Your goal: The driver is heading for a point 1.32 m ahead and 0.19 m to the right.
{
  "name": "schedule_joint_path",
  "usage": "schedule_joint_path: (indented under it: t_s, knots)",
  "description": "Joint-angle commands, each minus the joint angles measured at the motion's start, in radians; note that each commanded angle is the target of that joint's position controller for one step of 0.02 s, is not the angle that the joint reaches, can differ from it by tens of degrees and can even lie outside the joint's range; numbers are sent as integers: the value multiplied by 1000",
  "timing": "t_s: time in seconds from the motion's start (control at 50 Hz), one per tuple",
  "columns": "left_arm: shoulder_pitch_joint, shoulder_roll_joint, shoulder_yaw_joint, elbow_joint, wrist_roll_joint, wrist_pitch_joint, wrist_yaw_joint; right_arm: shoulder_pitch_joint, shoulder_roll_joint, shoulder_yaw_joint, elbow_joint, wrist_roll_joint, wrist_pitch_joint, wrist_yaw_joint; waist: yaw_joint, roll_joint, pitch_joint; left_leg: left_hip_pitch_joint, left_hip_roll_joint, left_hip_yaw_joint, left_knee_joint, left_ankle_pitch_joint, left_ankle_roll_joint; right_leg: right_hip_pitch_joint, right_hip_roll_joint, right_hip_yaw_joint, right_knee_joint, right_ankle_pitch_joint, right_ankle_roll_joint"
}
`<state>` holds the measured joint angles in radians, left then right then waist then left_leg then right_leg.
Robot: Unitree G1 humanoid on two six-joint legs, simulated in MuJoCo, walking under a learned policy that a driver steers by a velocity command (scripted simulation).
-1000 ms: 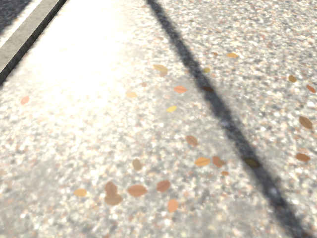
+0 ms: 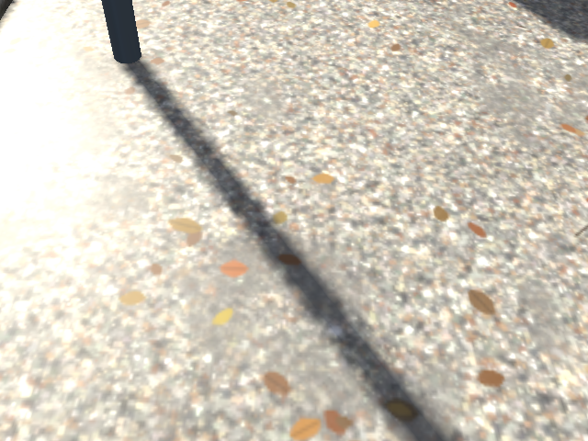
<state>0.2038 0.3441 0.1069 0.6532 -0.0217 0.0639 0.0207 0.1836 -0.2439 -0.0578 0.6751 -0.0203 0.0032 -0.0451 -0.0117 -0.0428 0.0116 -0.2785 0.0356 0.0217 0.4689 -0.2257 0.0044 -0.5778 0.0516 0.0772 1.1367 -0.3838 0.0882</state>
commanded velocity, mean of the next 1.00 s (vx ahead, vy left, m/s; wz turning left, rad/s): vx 0.00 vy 0.00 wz -0.24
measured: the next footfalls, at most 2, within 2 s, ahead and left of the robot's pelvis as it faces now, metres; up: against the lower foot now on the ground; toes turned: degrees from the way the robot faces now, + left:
right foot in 0.20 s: +0.02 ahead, -0.15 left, +0.00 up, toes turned -9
left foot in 0.64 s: +0.09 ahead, +0.07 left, +0.00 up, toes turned -21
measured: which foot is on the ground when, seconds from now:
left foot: down 0.00-0.22, up 0.24-0.62, down 0.64-0.98, up 1.00-1.00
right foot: up 0.00-0.18, down 0.20-1.00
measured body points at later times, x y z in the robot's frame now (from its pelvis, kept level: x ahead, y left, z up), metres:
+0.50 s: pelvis -0.01 -0.05 +0.00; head +0.02 -0.08 +0.45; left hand +0.22 +0.18 -0.08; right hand +0.06 -0.36 -0.11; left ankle +0.06 +0.10 -0.68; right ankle -0.02 -0.14 -0.74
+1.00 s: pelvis +0.00 -0.03 -0.01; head +0.02 -0.03 +0.44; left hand +0.19 +0.23 -0.11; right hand +0.12 -0.33 -0.10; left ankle +0.05 +0.09 -0.74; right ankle -0.02 -0.14 -0.74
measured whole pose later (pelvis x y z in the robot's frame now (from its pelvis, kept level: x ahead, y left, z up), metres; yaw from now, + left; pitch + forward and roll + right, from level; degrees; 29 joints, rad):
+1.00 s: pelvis +0.00 -0.03 -0.01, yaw -11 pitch +0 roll -2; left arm 0.21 0.28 0.09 0.68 0.01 0.00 0.02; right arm 0.15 -0.30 -0.07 0.61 0.02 0.03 -0.01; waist 0.01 0.04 0.04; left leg -0.36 -0.06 -0.17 0.66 -0.30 0.01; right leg -0.28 0.04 0.00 0.57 -0.30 -0.02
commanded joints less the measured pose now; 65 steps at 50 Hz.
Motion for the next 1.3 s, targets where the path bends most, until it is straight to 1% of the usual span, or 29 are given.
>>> schedule_joint_path:
  t_s: [0.02, 0.12, 0.18, 0.2, 0.22, 0.24, 0.26, 0.28, 0.3, 0.34, 0.52, 0.58, 0.62, 0.64, 0.68, 0.72, 0.76, 0.92, 0.96, 1.0, 1.02, 1.04, 1.08, 1.14, 1.18, 1.24, 1.26, 1.28, 1.3]
  knots:
    - [-75, 15, -8, -110, -3, -10, -8, 0, -171, -47, -57, 1, 3, -11, -30, 217, -76, 212, 225, -141, -113, 388, 200, -79, -50, -45, -106, 4, 26]
    - [-74, 32, -8, -132, 0, -8, -33, -7, -224, -69, -47, 21, 8, 3, -35, 257, -98, 169, 272, -92, -94, 396, 204, 123, -60, -126, -358, -15, -19]
    - [2, 31, 4, -111, 1, -4, -41, -34, -221, -71, -35, 49, 3, 8, 18, 238, -99, 130, 262, -45, -2, 350, 143, 278, -30, -165, -633, 155, -89]
    - [40, 53, 15, -97, 5, -5, -34, 13, -190, -64, -13, 48, -1, 12, 26, 178, -107, 56, 227, 7, 83, 263, 81, 399, -18, -133, -731, 266, -122]
    - [75, 150, 42, -105, 4, -10, -20, 33, -136, -50, -23, 12, -4, 17, 13, -55, -121, -168, 134, 112, 335, -24, -21, 584, -201, 131, -764, 574, -192]
    - [70, 241, 53, -129, 29, -20, -18, -36, -101, -31, -88, -22, -9, 14, 22, -302, -120, -443, -6, 79, 564, -452, -90, 624, -431, 435, -740, 862, -399]
    - [98, 186, 41, -125, 55, -42, -25, -111, -156, -47, -94, -5, -13, 7, 101, -182, -186, -444, -6, -62, 714, -458, -87, 579, -438, 440, -778, 736, -466]
    - [53, 159, 26, -115, 53, -55, -24, -119, -175, -55, -86, 17, -9, 4, 67, -124, -135, -446, 9, -86, 748, -374, -73, 532, -374, 350, -785, 629, -411]
    - [-11, 134, 21, -118, 31, -58, -15, -96, -170, -60, -64, 16, -3, -4, 34, -72, -107, -446, 18, -95, 722, -282, -70, 496, -311, 288, -782, 535, -348]
    - [-74, 101, 4, -127, 8, -50, -3, -65, -172, -64, -50, 3, 4, -10, 2, -90, -94, -387, 5, -90, 703, -175, -84, 419, -256, 238, -783, 540, -311]
    - [-56, 122, 10, -115, 19, -33, 12, -75, -127, -42, -49, 19, -14, 17, 25, -112, -114, -231, -44, -97, 343, -124, -88, 395, -226, 318, -757, 363, -316]
    - [-59, 75, -14, -102, 27, -31, 1, -57, -122, -34, -43, 25, -18, 32, 39, -118, -126, -111, -23, -73, 248, -128, -72, 367, -233, 322, -724, 418, -312]
    - [-80, 9, -44, -83, 27, -35, -4, -17, -75, -18, -30, 19, -26, 47, -4, -95, -122, 60, -14, -56, 6, 32, -46, 312, -197, 280, -702, 369, -268]
    - [-25, -23, -55, -57, 36, -44, -7, -25, -74, -12, -31, 3, -29, 52, 7, -60, -114, 139, 4, -89, -83, 159, -29, 283, -159, 249, -701, 278, -216]
    - [96, -18, -49, -35, 61, -63, -11, -102, -162, -17, -48, -15, -31, 49, 142, 201, -90, 59, 156, -270, -71, 303, 101, 313, -32, 87, -647, 45, -107]
    - [-28, 60, -27, -38, 55, -64, -2, -107, -135, -17, -64, 5, -33, 53, 56, 183, -29, -36, 96, -266, -109, 37, 97, 364, -28, 58, -637, 110, -75]
    - [-60, 44, -24, -53, 49, -55, 10, -86, -178, -28, -66, 18, -36, 48, 42, 201, -12, -45, 95, -300, -112, 29, 91, 353, -25, 39, -613, 135, -84]
    - [-18, 7, 0, -42, 34, -76, 2, -67, -185, -45, -134, 38, 8, 22, 22, 113, -65, -38, 50, -371, 9, 138, 119, 346, -36, -8, -604, 155, -102]
    - [-4, 37, 13, -39, 34, -75, 1, -69, -172, -43, -153, 41, 13, 25, 15, 6, -64, -118, -21, -287, 112, 79, 71, 391, -110, 63, -676, 188, -151]
    - [15, 81, 24, -38, 40, -74, 4, -48, -147, -38, -161, 38, 16, 33, 14, -162, -63, -256, -104, -137, 328, -136, 7, 464, -330, 274, -776, 344, -293]
    - [4, 75, 19, -54, 44, -79, 12, -52, -171, -48, -160, 34, 17, 39, 30, -182, -72, -309, -79, -105, 539, -370, -15, 469, -446, 355, -790, 493, -379]
    - [5, 70, 12, -62, 44, -84, 18, -53, -195, -62, -158, 38, 20, 43, 33, -99, -68, -343, -52, -117, 702, -412, -33, 461, -477, 351, -784, 589, -410]
    - [-55, 84, 13, -62, 26, -82, 24, -39, -152, -50, -146, 46, 35, 47, 5, -31, -41, -351, -1, -111, 669, -315, -49, 449, -391, 192, -769, 564, -335]
    - [-72, 109, 20, -54, 25, -58, 25, -68, -107, -26, -162, 46, 41, 62, 29, -93, -55, -224, 6, -17, 482, -235, -56, 414, -305, 16, -755, 574, -288]
    - [-54, 121, 25, -45, 17, -49, 21, -64, -127, -31, -172, 52, 42, 72, 42, -130, -87, -148, -7, 19, 348, -206, -47, 429, -317, -17, -732, 568, -282]
    - [-32, 102, 18, -26, -9, -51, 14, 43, -154, -53, -140, 41, 46, 66, -4, -84, -114, 49, -75, 72, 51, 6, 7, 374, -298, -85, -597, 411, -206]
    - [19, 59, 9, -11, 9, -55, 9, 75, -212, -73, -142, 37, 42, 55, 3, 70, -103, 182, -9, -75, -32, 223, 52, 230, -233, -173, -414, 224, -124]
    - [7, -6, -17, -59, 71, -55, 4, 79, -347, -94, -186, 26, 34, 40, 33, 399, -94, 302, 293, -516, -47, 647, 213, -88, -90, -200, -82, -306, -15]
    - [-113, 50, -5, -86, 49, -64, 14, 115, -323, -83, -192, -18, 9, 55, -70, 306, -185, 228, 367, -630, -109, 582, 367, -122, -43, -20, 82, -342, -10]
